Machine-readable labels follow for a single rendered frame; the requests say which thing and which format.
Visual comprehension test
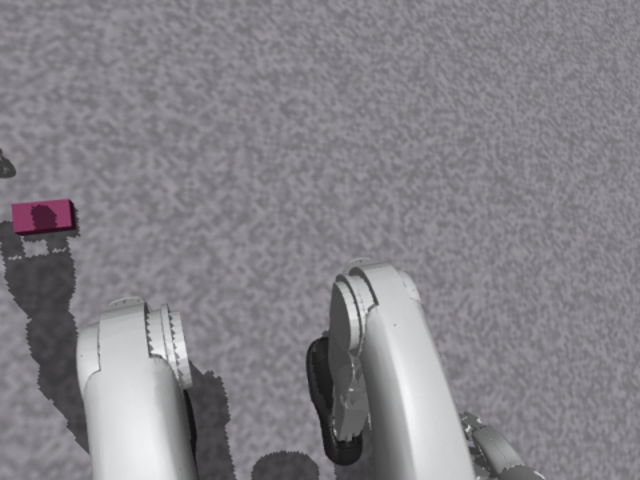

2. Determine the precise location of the left robot foot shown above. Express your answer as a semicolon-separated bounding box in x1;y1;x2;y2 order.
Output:
183;389;199;479

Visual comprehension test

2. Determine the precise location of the right robot hand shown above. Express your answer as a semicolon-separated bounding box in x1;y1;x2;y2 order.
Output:
459;411;527;480

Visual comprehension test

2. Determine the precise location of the left robot hand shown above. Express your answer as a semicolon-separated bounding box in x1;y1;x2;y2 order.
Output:
0;148;16;178

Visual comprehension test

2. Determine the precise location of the small box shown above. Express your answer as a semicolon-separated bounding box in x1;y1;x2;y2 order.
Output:
11;199;76;236

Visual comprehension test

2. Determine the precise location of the right robot foot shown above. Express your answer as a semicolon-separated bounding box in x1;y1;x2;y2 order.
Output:
306;337;363;466

